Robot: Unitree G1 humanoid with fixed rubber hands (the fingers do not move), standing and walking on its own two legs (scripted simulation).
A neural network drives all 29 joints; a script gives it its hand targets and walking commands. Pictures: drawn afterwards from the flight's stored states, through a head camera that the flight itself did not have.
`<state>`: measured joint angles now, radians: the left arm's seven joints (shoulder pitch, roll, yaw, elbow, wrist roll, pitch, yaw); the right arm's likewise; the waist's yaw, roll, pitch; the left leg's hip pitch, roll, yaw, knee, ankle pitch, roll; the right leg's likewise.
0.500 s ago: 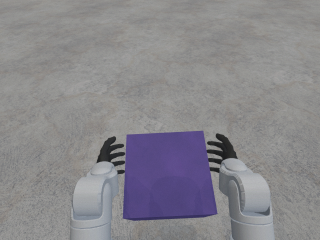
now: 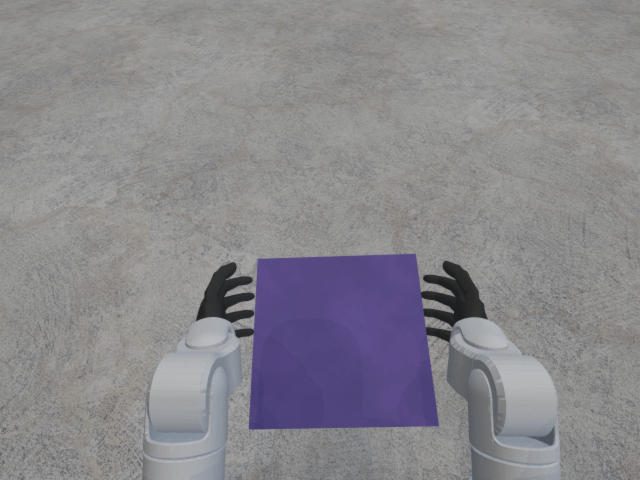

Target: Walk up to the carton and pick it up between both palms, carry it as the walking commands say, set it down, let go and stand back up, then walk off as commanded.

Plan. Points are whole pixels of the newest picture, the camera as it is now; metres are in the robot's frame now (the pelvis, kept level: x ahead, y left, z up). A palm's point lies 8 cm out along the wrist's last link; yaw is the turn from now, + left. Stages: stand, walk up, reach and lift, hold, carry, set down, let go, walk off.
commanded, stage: carry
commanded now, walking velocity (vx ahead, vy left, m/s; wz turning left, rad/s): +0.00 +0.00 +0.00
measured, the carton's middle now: (338, 346) +0.29 -0.01 +0.00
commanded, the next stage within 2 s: none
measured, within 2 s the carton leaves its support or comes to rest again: neither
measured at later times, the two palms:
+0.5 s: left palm (238, 177) +0.51 +0.12 +0.11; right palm (429, 181) +0.48 -0.15 +0.12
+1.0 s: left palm (268, 74) +0.90 +0.10 +0.08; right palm (394, 70) +0.88 -0.17 +0.09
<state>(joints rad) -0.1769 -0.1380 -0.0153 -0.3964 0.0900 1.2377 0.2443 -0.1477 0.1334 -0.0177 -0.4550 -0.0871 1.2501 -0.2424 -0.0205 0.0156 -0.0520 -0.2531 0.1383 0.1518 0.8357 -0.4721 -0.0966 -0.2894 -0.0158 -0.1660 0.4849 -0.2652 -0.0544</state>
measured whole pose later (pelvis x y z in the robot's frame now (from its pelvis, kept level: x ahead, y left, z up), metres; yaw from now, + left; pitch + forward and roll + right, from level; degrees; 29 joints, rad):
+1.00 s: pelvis +0.64 -0.01 -0.02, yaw -4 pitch +2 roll +3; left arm -0.08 -0.13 -0.04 -0.53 0.06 1.25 0.23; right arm -0.10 0.13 0.03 -0.56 -0.12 1.25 -0.24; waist 0.00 -0.04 -0.02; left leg -0.49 0.06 0.27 0.50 -0.12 0.03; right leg 0.20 -0.19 -0.18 0.29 -0.47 0.12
